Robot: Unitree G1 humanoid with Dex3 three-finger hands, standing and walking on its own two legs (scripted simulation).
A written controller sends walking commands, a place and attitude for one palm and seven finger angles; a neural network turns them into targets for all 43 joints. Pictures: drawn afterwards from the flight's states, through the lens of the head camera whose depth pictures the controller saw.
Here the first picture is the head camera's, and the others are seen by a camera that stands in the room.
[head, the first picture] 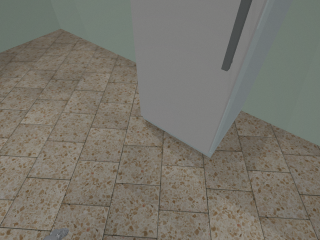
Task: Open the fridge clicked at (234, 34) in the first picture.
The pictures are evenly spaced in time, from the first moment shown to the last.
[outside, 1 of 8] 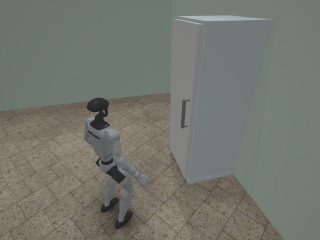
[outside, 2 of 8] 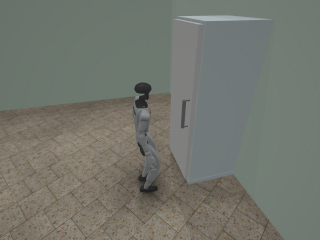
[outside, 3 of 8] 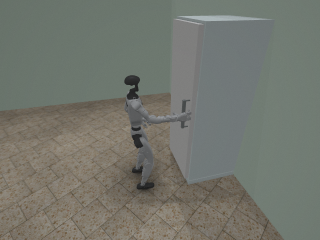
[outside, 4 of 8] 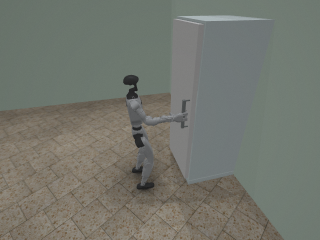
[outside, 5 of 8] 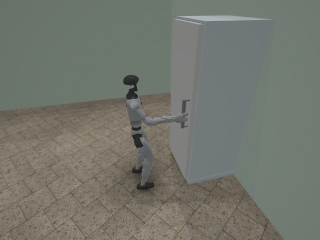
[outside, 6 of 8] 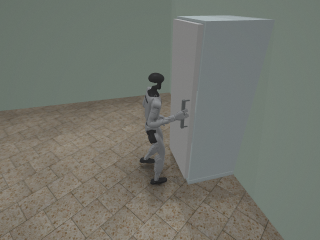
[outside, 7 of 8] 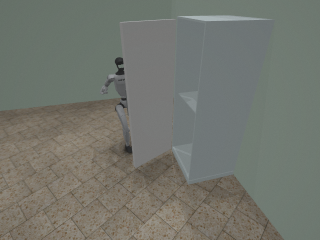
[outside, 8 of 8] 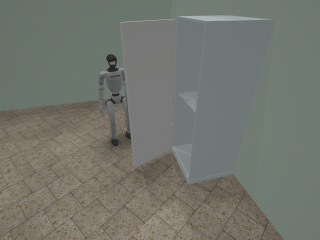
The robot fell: no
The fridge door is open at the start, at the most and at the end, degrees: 0 70 66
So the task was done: yes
